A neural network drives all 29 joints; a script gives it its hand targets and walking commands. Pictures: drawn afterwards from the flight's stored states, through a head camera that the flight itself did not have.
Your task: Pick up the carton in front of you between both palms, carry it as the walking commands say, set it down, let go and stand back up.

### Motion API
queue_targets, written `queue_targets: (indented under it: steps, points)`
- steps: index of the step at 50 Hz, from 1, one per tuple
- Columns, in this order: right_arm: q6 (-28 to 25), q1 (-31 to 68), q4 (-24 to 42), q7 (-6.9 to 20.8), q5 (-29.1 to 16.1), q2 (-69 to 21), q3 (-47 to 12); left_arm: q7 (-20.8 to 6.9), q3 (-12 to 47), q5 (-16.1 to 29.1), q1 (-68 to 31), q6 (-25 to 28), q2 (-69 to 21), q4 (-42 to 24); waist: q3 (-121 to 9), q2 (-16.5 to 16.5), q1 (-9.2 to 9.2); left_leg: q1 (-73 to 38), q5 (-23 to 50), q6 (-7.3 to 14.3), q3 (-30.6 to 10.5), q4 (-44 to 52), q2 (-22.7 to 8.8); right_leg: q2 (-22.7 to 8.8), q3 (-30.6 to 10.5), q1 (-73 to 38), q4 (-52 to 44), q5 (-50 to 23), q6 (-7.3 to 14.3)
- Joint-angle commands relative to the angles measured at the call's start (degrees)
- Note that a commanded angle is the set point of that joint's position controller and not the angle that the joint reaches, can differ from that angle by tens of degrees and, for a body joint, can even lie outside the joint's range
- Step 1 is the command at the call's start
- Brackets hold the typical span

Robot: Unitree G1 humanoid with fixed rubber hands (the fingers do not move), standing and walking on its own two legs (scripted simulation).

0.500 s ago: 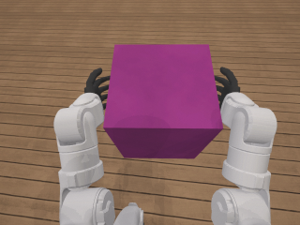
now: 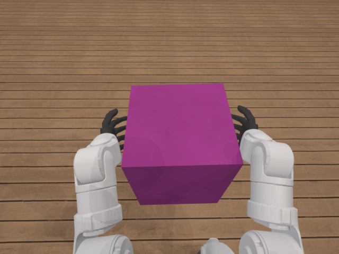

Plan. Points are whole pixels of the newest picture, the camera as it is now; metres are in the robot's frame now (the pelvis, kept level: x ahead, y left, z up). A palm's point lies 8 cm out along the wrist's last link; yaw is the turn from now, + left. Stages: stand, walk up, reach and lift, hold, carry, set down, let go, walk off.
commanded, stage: carry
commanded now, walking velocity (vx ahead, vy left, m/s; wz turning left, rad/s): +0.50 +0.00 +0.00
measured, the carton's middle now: (178, 149) +0.37 +0.00 +0.04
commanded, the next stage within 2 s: none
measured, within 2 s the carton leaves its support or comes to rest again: neither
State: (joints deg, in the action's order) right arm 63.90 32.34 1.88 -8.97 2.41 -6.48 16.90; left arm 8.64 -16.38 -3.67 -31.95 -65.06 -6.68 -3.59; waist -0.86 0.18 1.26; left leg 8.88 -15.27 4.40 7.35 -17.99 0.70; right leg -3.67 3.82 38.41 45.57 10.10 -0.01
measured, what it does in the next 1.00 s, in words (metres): walks ahead: right foot, then left foot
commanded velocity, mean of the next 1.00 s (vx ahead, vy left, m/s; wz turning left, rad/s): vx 0.50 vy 0.00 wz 0.00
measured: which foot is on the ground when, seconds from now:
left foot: down 0.00-0.16, up 0.18-0.58, down 0.60-1.00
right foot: up 0.00-0.12, down 0.14-0.64, up 0.66-1.00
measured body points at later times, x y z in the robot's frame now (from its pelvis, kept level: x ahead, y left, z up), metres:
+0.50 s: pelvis +0.35 -0.02 +0.00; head +0.32 -0.03 +0.45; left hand +0.60 +0.14 +0.10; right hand +0.61 -0.16 +0.09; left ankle +0.48 +0.13 -0.71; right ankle +0.23 -0.10 -0.75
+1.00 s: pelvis +0.66 +0.02 +0.00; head +0.64 +0.03 +0.45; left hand +0.92 +0.17 +0.10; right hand +0.92 -0.14 +0.10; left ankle +0.57 +0.10 -0.75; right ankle +0.80 -0.13 -0.71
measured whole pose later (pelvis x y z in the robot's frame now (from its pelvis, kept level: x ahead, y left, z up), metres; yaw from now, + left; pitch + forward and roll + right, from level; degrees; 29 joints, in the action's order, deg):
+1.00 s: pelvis +0.66 +0.02 +0.00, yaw +0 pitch +4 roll -1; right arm 69.3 3.3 26.1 -6.8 3.1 -7.3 3.8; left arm 7.2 -3.5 -4.1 -2.7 -70.3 -7.3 -27.7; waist -8.7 0.6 1.0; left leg 1.6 -14.8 0.9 12.1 -12.7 -2.0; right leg -6.8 7.7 34.2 35.3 3.7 -1.0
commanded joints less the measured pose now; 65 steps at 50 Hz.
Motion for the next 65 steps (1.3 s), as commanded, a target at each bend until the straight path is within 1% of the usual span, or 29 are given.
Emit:
queue_targets:
  steps: [1, 4, 6, 7, 8, 9, 10, 12, 14, 19, 26, 30, 31, 32, 33, 34, 36, 37, 40, 44, 52, 55, 56, 57, 58, 59, 61, 63, 65]
  points:
    - [0.5, 30.0, 4.9, 9.1, -15.6, -52.5, -41.2, -6.7, 43.2, 15.3, -31.3, 0.8, -54.2, -3.3, -21.7, -8.2, 1.24, -23.0, 41.7, 3.9, -5.9, -1.1, -11.6, 2.6, 4.7, 0.7, -9.9, -5.6, 0.3]
    - [1.0, 21.9, 7.7, 9.4, -14.3, -51.2, -42.3, -7.5, 45.4, 16.5, -25.4, 0.1, -53.6, -7.1, -20.4, -10.0, 0.72, -22.6, 50.9, 1.8, -2.5, -4.6, -10.7, 5.0, 8.1, -7.8, -20.1, -10.5, 1.3]
    - [1.6, 15.8, 10.2, 9.6, -13.4, -50.5, -43.7, -8.3, 46.2, 16.6, -19.7, -0.5, -53.1, -9.1, -25.0, -8.8, -1.13, -15.2, 51.3, -1.7, 1.4, -16.4, -9.8, 6.2, 10.3, -27.7, -25.7, -13.1, 2.4]
    - [1.9, 14.5, 11.8, 9.8, -13.3, -49.8, -44.8, -8.7, 46.2, 16.4, -15.8, -0.8, -52.8, -9.4, -28.3, -5.1, -2.44, -4.4, 35.7, -3.4, 1.1, -25.3, -9.3, -0.5, 3.1, -41.4, -23.8, -11.5, 3.6]
    - [2.5, 13.2, 13.6, 10.2, -14.0, -51.4, -46.5, -9.0, 46.0, 15.4, -13.7, -0.9, -51.4, -9.9, -34.7, 7.9, -2.63, 12.6, 14.0, -5.0, -0.9, -40.0, -4.8, -16.8, -19.6, -58.7, -19.0, -16.3, 10.7]
    - [2.7, 11.9, 15.3, 10.6, -14.3, -51.5, -47.2, -9.3, 46.5, 15.4, -10.6, -0.8, -52.0, -9.6, -33.1, 16.8, -3.29, 27.7, -12.5, -5.9, -2.9, -51.4, 2.3, -20.4, -32.5, -63.5, -25.7, -16.7, 16.6]
    - [2.5, 11.5, 16.8, 11.1, -15.1, -53.2, -48.8, -9.9, 47.5, 15.8, -9.2, -0.7, -53.0, -12.5, -30.0, 12.9, -3.15, 33.2, -13.1, -4.6, -6.7, -56.6, -0.7, -19.9, -29.0, -61.1, -26.4, -17.5, 16.4]
    - [1.7, 10.5, 20.6, 11.7, -16.1, -54.8, -50.7, -11.3, 49.9, 17.6, -7.9, -0.3, -57.9, -16.3, -25.2, 2.3, -2.53, 32.2, -6.6, -3.7, -8.1, -51.2, -5.2, -17.4, -19.7, -51.7, -28.4, -19.4, 12.0]
    - [1.4, 6.0, 22.7, 12.1, -17.5, -57.9, -52.3, -11.8, 50.9, 18.9, -5.5, 0.0, -59.0, -20.0, -23.5, 3.4, -2.06, 27.6, -2.7, -4.3, -6.9, -42.8, -6.7, -14.7, -13.2, -45.0, -31.9, -12.8, 8.8]
    - [2.1, -6.3, 26.1, 11.8, -15.6, -55.4, -52.7, -13.0, 51.2, 19.3, 5.8, -1.4, -54.7, -24.7, -17.6, 7.4, -2.09, 27.0, 3.9, -6.5, -0.9, -25.1, -5.5, -10.7, -3.2, -42.2, -34.6, -14.9, 7.8]
    - [6.6, -5.4, 30.2, 11.1, -16.6, -46.0, -51.6, -12.0, 49.3, 18.6, 6.6, -5.3, -44.3, -27.8, -8.0, 8.7, -2.38, 22.8, 14.0, -4.5, 3.5, -12.7, -4.4, -9.7, 1.6, -39.5, -34.9, -18.8, 6.2]
    - [8.7, -6.5, 27.8, 10.5, -16.1, -42.2, -48.5, -10.9, 48.6, 18.6, 5.2, -7.6, -40.8, -27.6, -11.9, 6.7, -1.01, 2.4, 6.4, -2.8, 9.5, -9.0, 0.6, -6.8, 7.8, -34.8, -16.7, -29.4, 3.0]
    - [9.1, -7.1, 27.1, 10.4, -15.5, -41.5, -47.6, -10.7, 48.5, 18.7, 4.6, -8.1, -40.0, -27.4, -15.3, 2.7, 0.09, -9.5, 2.7, -2.3, 2.1, -8.2, -4.8, -5.2, 8.1, -26.2, -5.2, -20.7, 1.1]
    - [9.0, -6.1, 26.2, 10.5, -15.2, -40.8, -46.7, -10.6, 49.3, 19.2, 3.0, -8.6, -40.4, -28.9, -20.8, -12.8, 0.29, -21.1, -10.9, 5.6, -26.2, -0.8, -21.5, 0.8, 6.5, -10.1, 13.7, -5.7, -1.8]
    - [9.1, -7.3, 24.8, 10.7, -16.1, -42.8, -47.0, -10.8, 50.1, 19.7, 1.5, -8.8, -40.9, -29.0, -20.4, -19.0, 0.23, -22.1, -3.8, 8.7, -39.5, 7.1, -25.8, 5.2, 1.6, -1.0, 24.7, 16.4, -1.5]
    - [8.9, -6.2, 25.9, 11.1, -16.4, -44.8, -47.5, -11.1, 51.0, 20.0, 0.8, -8.5, -43.9, -28.0, -20.1, -14.0, 0.13, -19.6, 3.5, 8.3, -33.1, 5.2, -25.2, 1.0, -3.1, 0.2, 30.5, 16.3, 0.1]
    - [7.8, -4.3, 26.5, 12.1, -17.3, -50.0, -49.2, -11.9, 51.4, 19.5, 1.4, -7.3, -49.0, -26.3, -19.0, -3.2, -0.21, -11.3, 7.9, 5.3, -22.5, 4.8, -22.3, -3.5, -4.4, -1.0, 27.6, 9.9, 1.4]
    - [7.2, -2.9, 26.6, 12.4, -17.6, -51.4, -50.2, -12.1, 51.4, 19.1, 1.8, -6.6, -50.7, -25.2, -18.6, -2.5, -0.70, -7.4, 4.2, 3.3, -18.2, 6.5, -20.8, -4.6, -4.7, -3.2, 23.3, 7.1, 1.4]
    - [5.8, -3.4, 26.2, 13.2, -18.5, -52.2, -51.6, -11.9, 51.7, 17.6, 4.4, -4.8, -52.5, -23.4, -16.9, -6.5, -0.90, -3.2, -1.4, 1.7, -10.2, 10.2, -17.8, -4.0, -1.1, -5.2, 14.0, 2.4, 0.7]
    - [5.0, -4.4, 26.8, 13.7, -18.7, -50.2, -52.0, -11.2, 51.6, 16.4, 5.5, -3.8, -51.8, -23.9, -13.1, -6.9, -0.52, -5.8, 1.4, 2.7, -6.0, 12.6, -16.5, -3.8, 2.2, -1.9, -0.7, -3.0, -1.3]
    - [6.8, -7.8, 27.6, 12.2, -16.5, -44.9, -49.6, -10.6, 51.0, 17.8, 5.9, -5.9, -46.1, -27.2, -7.4, -9.1, -0.02, -11.4, 17.3, 1.5, -0.2, 7.9, -15.3, -1.3, 7.1, -6.1, -16.4, -8.1, 0.4]
    - [7.5, -7.0, 28.0, 11.8, -16.3, -44.3, -49.8, -10.8, 49.8, 18.0, 7.0, -6.4, -44.7, -26.2, -11.2, -7.4, -1.36, -9.4, 29.3, -1.0, 5.0, -7.1, -12.8, 3.2, 12.5, -21.4, -20.4, -2.6, 1.7]
    - [7.7, -7.2, 27.9, 11.6, -16.2, -43.9, -50.0, -10.9, 49.2, 18.0, 7.7, -6.5, -44.5, -25.5, -15.5, -3.8, -2.26, -2.2, 26.3, -2.9, 6.1, -18.5, -10.7, 1.4, 9.3, -34.4, -19.9, 0.1, 1.8]
    - [8.0, -6.4, 29.2, 11.5, -16.4, -43.9, -50.6, -11.0, 48.6, 17.5, 8.2, -6.2, -44.0, -24.4, -20.7, 9.5, -3.13, 13.8, 13.0, -6.4, 5.5, -36.6, -5.6, -13.9, -15.3, -48.0, -25.4, 9.5, 7.5]
    - [8.1, -5.7, 29.8, 11.6, -16.8, -44.3, -51.4, -11.2, 48.7, 17.9, 8.9, -5.8, -45.4, -23.2, -22.3, 21.2, -2.97, 27.4, -10.8, -7.2, 1.2, -49.2, 0.4, -21.2, -33.4, -54.6, -33.2, 5.0, 12.6]
    - [7.5, -4.5, 29.5, 12.0, -17.2, -46.8, -52.5, -11.7, 49.2, 18.5, 8.3, -5.4, -47.5, -24.4, -21.2, 15.4, -2.49, 30.9, -12.4, -5.3, -4.9, -56.1, -3.0, -20.9, -28.8, -53.1, -32.0, -4.3, 12.4]
    - [6.0, -4.2, 28.7, 12.8, -17.7, -51.8, -53.6, -12.7, 50.8, 19.2, 6.3, -3.9, -52.6, -25.3, -20.5, 4.7, -2.39, 30.4, -6.4, -3.3, -7.4, -54.7, -7.6, -18.0, -18.1, -46.2, -29.8, -12.1, 9.5]
    - [4.3, -5.6, 28.1, 13.0, -17.3, -54.7, -54.2, -13.2, 52.1, 19.8, 5.3, -2.6, -55.0, -26.1, -20.0, 4.6, -1.97, 26.8, -0.8, -3.6, -6.8, -47.6, -8.7, -15.6, -10.7, -41.0, -32.6, -8.5, 6.3]
    - [3.1, -8.2, 27.3, 12.7, -16.1, -55.2, -54.3, -13.7, 52.6, 19.8, 7.0, -1.7, -54.8, -26.1, -18.9, 6.6, -1.98, 26.5, 2.0, -4.3, -4.6, -42.5, -8.1, -14.2, -6.7, -39.8, -34.9, -5.9, 6.1]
